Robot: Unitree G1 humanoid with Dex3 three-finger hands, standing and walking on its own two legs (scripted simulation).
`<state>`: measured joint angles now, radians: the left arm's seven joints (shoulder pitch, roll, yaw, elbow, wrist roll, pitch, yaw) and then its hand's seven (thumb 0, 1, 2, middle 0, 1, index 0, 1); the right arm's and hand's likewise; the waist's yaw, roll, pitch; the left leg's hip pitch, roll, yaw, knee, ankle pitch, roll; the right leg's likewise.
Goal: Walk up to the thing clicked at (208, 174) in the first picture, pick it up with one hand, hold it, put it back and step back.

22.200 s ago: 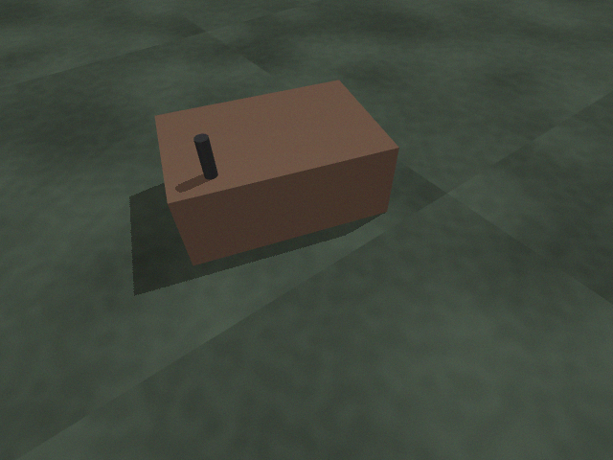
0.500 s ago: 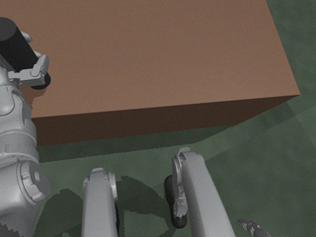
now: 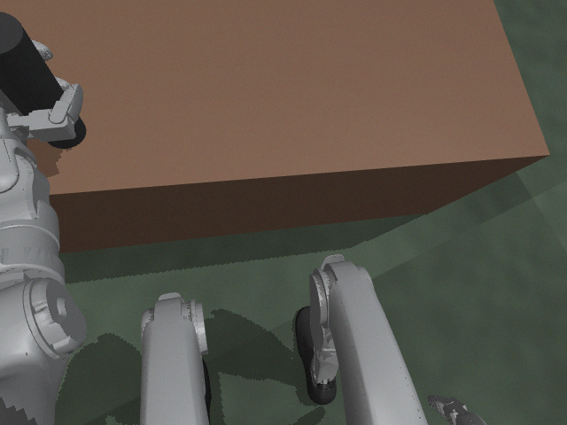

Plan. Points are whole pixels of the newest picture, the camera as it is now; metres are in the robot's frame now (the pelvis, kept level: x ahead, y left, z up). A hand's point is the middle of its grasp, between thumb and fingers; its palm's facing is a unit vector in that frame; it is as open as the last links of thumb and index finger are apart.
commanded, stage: loosen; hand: left
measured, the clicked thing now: (35, 92) +0.55 +0.22 +0.01
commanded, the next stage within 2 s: open in 0.16 s
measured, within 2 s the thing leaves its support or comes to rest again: neither
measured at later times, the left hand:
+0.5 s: hand (42, 87) +0.56 +0.21 +0.00, palm faces +0.21 -0.98 +0.00, open 10.8 cm
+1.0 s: hand out of the picture +0.56 +0.25 +0.06, palm faces +0.25 -0.97 -0.04, open 17.5 cm
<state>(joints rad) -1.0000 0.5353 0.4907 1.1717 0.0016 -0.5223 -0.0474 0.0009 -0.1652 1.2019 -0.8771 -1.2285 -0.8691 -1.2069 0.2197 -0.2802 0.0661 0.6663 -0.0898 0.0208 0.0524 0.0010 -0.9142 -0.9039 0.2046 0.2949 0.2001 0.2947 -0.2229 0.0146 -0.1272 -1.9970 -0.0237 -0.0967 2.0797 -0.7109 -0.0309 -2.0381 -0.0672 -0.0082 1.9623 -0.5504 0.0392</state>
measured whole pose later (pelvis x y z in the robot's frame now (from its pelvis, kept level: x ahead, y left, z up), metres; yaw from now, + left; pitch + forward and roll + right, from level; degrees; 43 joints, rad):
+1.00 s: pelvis +0.00 +0.00 +0.01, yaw +0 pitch +35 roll -4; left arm -1.02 0.62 0.54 1.06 0.00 -0.42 -0.10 -0.01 -0.60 0.06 -0.10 -0.08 -0.09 -0.10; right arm 0.23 -0.28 0.07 0.63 -0.05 0.06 0.03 0.00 -0.93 -0.90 0.21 0.30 0.20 0.30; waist -0.21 0.03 -0.12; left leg -1.96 -0.02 -0.09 2.04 -0.70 -0.03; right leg -1.99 -0.07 -0.01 1.92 -0.54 0.04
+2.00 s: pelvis +0.09 +0.00 +0.29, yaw +1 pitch +11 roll -2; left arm 0.00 0.27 0.10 0.52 -0.02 0.07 0.15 -0.01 -0.53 0.06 -0.06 -0.06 -0.07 -0.05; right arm 0.26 -0.21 0.03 0.59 0.04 0.02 -0.12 0.01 -0.90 -0.90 0.21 0.30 0.20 0.30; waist -0.04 0.01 -0.10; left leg -0.63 0.05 -0.03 0.92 -0.48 -0.03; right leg -0.68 -0.02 -0.03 0.85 -0.37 0.03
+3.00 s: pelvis +0.09 -0.02 +0.33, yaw +3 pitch -2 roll +0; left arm 0.25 0.32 0.01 0.89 0.04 0.00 0.04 0.00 -0.54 0.05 -0.06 -0.06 -0.06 -0.05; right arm 0.28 -0.31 -0.04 0.90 -0.05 0.03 -0.01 0.01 -0.90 -0.90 0.20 0.30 0.20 0.30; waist 0.00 0.04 0.01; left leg -0.21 0.03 -0.04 0.57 -0.34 -0.05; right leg -0.28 -0.05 -0.05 0.59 -0.28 0.01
